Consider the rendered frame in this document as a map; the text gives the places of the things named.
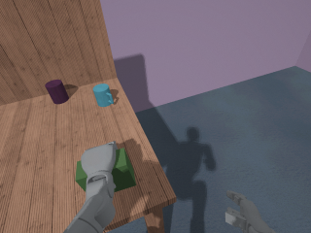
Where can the sponge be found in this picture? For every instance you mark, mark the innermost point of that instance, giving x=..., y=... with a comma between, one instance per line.
x=123, y=173

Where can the robot right hand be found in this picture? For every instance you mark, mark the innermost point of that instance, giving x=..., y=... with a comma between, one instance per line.
x=248, y=210

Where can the table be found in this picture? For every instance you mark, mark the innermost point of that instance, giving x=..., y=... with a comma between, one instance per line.
x=41, y=142

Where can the robot right forearm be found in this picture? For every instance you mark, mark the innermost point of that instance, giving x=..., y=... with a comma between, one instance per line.
x=257, y=225

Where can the robot left forearm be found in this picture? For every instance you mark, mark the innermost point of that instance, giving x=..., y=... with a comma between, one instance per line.
x=98, y=210

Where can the robot left hand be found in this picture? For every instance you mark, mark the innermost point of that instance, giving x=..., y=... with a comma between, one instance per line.
x=101, y=158

